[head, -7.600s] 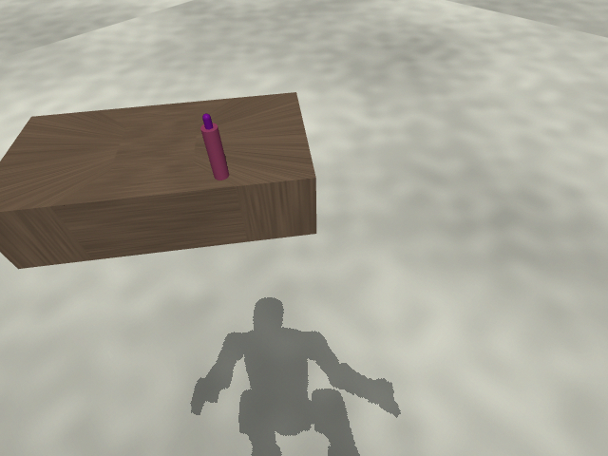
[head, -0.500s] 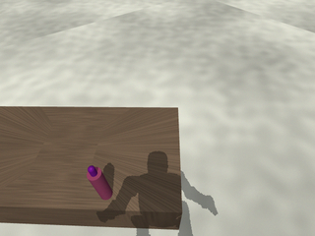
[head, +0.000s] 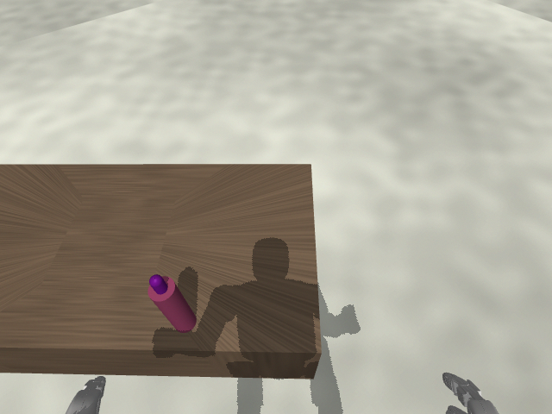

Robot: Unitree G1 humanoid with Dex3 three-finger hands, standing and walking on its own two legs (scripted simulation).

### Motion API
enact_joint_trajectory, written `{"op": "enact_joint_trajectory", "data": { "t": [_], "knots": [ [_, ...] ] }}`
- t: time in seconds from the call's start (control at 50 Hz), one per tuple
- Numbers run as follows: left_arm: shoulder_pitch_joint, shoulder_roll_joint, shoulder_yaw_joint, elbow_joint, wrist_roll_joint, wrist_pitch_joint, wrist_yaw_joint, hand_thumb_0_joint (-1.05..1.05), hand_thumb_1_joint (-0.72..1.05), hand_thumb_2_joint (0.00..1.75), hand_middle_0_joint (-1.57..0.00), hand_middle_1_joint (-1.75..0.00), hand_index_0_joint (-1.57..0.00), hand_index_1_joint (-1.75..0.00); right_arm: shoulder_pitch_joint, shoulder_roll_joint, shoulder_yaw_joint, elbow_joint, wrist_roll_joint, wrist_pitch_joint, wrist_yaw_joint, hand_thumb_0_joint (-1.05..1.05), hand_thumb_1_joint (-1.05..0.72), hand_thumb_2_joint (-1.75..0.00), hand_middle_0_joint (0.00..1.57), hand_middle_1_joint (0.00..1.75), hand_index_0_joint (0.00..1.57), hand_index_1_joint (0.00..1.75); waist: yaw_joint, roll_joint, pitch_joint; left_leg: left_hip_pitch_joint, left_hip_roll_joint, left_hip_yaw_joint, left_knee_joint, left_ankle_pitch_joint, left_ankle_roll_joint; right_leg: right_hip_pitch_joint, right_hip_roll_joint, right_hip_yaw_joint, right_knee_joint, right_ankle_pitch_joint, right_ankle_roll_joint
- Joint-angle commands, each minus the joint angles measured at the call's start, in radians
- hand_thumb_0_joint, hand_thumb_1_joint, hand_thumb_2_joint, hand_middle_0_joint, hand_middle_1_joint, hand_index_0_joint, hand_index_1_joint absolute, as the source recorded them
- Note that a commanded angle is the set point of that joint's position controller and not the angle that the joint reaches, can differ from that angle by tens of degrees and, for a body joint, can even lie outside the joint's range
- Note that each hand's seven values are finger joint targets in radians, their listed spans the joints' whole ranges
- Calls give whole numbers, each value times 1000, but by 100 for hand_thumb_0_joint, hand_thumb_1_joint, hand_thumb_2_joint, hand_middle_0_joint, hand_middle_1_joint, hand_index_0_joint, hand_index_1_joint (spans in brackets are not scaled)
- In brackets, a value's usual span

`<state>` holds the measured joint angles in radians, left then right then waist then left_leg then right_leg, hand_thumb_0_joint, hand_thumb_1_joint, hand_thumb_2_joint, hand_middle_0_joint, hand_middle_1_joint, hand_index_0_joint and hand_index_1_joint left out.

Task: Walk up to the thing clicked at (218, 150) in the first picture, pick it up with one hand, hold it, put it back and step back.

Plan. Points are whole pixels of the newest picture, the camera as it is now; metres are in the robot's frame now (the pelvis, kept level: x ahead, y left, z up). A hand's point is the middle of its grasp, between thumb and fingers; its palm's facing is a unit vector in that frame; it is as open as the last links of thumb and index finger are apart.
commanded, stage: go down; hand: left
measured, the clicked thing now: (171, 303) +0.41 +0.28 -0.30
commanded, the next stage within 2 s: none
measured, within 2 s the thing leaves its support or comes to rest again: neither
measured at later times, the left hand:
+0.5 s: hand out of the picture +0.15 +0.27 -0.13, palm faces +0.07 -0.94 -0.34, open 17.5 cm
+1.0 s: hand out of the picture +0.14 +0.30 -0.12, palm faces +0.13 -0.93 -0.34, open 17.6 cm
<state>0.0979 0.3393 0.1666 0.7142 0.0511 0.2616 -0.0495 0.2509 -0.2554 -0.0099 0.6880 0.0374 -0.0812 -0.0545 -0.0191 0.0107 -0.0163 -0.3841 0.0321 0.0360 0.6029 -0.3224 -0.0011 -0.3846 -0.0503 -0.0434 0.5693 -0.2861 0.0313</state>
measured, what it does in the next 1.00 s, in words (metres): stands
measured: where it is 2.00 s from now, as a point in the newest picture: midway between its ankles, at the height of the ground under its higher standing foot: outside the picture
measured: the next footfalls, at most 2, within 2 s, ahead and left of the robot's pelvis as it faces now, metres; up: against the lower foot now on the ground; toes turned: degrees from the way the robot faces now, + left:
none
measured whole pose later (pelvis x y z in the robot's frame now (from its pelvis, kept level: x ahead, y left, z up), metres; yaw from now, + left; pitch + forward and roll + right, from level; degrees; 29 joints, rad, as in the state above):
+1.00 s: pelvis -0.01 +0.00 -0.05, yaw +2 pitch +12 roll -3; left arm 0.34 0.42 0.27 0.21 -0.01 0.45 -0.14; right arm 0.27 -0.24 0.01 0.59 0.02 -0.22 -0.18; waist -0.02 0.03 -0.14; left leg -0.72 0.04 -0.04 1.02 -0.50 0.00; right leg -0.68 -0.05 -0.09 0.94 -0.46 0.03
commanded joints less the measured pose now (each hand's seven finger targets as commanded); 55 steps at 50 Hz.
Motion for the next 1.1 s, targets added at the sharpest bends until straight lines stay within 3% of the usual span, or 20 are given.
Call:
{"op": "enact_joint_trajectory", "data": {
  "t": [0.0, 0.04, 0.06, 0.08, 0.1, 0.14, 0.16, 0.2, 0.24, 0.28, 0.34, 0.4, 0.56, 0.58, 0.68, 0.82, 0.88, 1.0, 1.08],
  "knots": [
    [-10, 213, 65, -224, 12, 5, 3, 0, -60, 6, -7, -5, -6, -6, -25, -149, -56, -141, -6, -65, -24, 0, -90, -90, 20, 30, 20, 30, 1, 38, -187, 59, -30, -16, -33, 243, -3, 50, 52, -15, -17, 174, -42],
    [-11, 208, 65, -254, 11, 20, -2, 0, -61, 5, -7, -5, -7, -6, -17, -151, -55, -133, -10, -73, -29, 0, -89, -89, 20, 30, 20, 30, -8, 50, -186, 52, -21, -26, -14, 284, -11, 35, 56, -21, 12, 198, -42],
    [-12, 225, 79, -298, 12, 23, -1, 0, -61, 5, -7, -5, -7, -6, -24, -153, -57, -141, -11, -76, -31, 0, -89, -89, 20, 30, 20, 30, 1, 77, -197, 54, -16, -31, -9, 300, -17, 23, 58, -24, 26, 195, -45],
    [30, 206, 63, -278, 15, 36, -4, 0, -61, 5, -7, -4, -7, -5, -5, -146, -53, -125, -13, -75, -33, 0, -88, -89, 20, 30, 20, 30, -8, 86, -202, 53, -15, -34, 5, 322, -19, 12, 58, -25, 35, 203, -45],
    [-3, 231, 78, -348, 12, 41, -3, 0, -59, 5, -7, -5, -6, -5, -29, -154, -56, -157, -13, -79, -36, 0, -88, -89, 20, 30, 20, 30, 1, 86, -204, 40, -13, -41, 8, 311, -20, 10, 60, -29, 39, 191, -44],
    [49, 209, 66, -345, 10, 63, -7, 0, -59, 6, -6, -5, -6, -5, -23, -149, -50, -151, -15, -84, -42, 0, -88, -89, 20, 30, 20, 30, -5, 71, -190, 16, -14, -43, 25, 303, -17, 0, 59, -29, 52, 187, -43],
    [50, 216, 75, -394, 9, 67, -7, 0, -61, 6, -7, -5, -6, -6, -27, -151, -55, -168, -16, -91, -45, 0, -89, -89, 20, 30, 20, 30, -3, 90, -241, 39, -14, -45, 44, 351, -18, 1, 58, -26, 70, 217, -44],
    [99, 197, 63, -388, 4, 90, -15, 0, -61, 5, -7, -5, -6, -5, -28, -151, -53, -171, -18, -95, -48, 0, -88, -89, 20, 30, 20, 30, -10, 74, -231, 23, -7, -52, 69, 388, -17, -16, 61, -33, 87, 222, -41],
    [88, 223, 83, -441, 2, 102, -14, 0, -60, 6, -6, -4, -5, -5, -23, -150, -54, -178, -19, -102, -53, 0, -89, -90, 20, 30, 20, 30, -6, 73, -258, 13, -11, -52, 97, 411, -12, -22, 57, -31, 104, 249, -39],
    [114, 201, 70, -432, -2, 119, -16, 0, -58, 7, -6, -5, -5, -6, -32, -144, -47, -186, -21, -105, -58, 0, -89, -89, 20, 30, 20, 30, -14, 47, -218, -33, -17, -49, 109, 348, -8, -43, 56, -29, 108, 223, -35],
    [155, 207, 85, -475, -6, 137, -18, 0, -60, 8, -6, -5, -5, -6, -34, -141, -49, -202, -23, -114, -66, 0, -89, -89, 20, 30, 20, 30, -1, 57, -238, -57, -15, -56, 127, 321, -11, -58, 56, -36, 137, 193, -38],
    [148, 237, 101, -538, -8, 147, -23, 0, -61, 8, -7, -5, -5, -6, -32, -143, -50, -213, -23, -122, -71, 0, -89, -90, 20, 30, 20, 30, -4, 80, -262, -64, -8, -69, 152, 352, -12, -88, 59, -40, 167, 192, -40],
    [213, 267, 164, -607, -23, 171, -34, 0, -61, 9, -7, -5, -5, -7, -29, -125, -44, -239, -22, -142, -100, 0, -90, -90, 20, 30, 20, 30, 4, 55, -274, -152, -26, -58, 215, 206, 3, -128, 47, -30, 197, 132, -33],
    [215, 259, 154, -612, -26, 172, -39, 0, -61, 9, -7, -5, -5, -7, -34, -126, -43, -242, -21, -144, -104, 0, -90, -90, 20, 30, 20, 30, -4, 49, -256, -166, -27, -58, 217, 185, 3, -140, 48, -31, 196, 118, -32],
    [217, 289, 183, -662, -39, 172, -60, 0, -60, 9, -6, -4, -4, -6, -26, -127, -42, -240, -19, -159, -121, 0, -90, -90, 20, 30, 20, 30, -6, 75, -262, -175, -22, -71, 229, 182, 1, -172, 51, -33, 222, 100, -35],
    [247, 292, 192, -684, -51, 165, -80, 0, -61, 6, -7, -3, -5, -5, -16, -131, -44, -244, -19, -178, -134, 0, -91, -90, 20, 30, 20, 30, -7, 98, -266, -198, -19, -83, 237, 156, -1, -194, 54, -37, 246, 63, -38],
    [214, 303, 195, -688, -52, 164, -82, 0, -61, 6, -7, -3, -5, -5, -20, -131, -40, -242, -19, -189, -139, 0, -90, -90, 20, 30, 20, 30, -17, 103, -242, -215, -17, -88, 231, 100, 0, -229, 58, -37, 247, 17, -37],
    [47, 420, 288, -629, -65, 110, -83, 0, -61, 5, -7, -3, -5, -5, -13, -143, -32, -213, -18, -210, -157, 0, -91, -90, 20, 30, 20, 30, -23, 98, -246, -236, -19, -85, 242, 57, 4, -233, 52, -25, 245, -4, -34],
    [-36, 503, 361, -484, -86, 48, -125, 0, -61, 5, -8, -3, -5, -6, -5, -153, -25, -172, -19, -228, -164, 0, -93, -91, 20, 30, 20, 30, -15, 95, -236, -261, -27, -71, 253, 24, 11, -227, 47, -11, 234, -22, -33]
  ]
}}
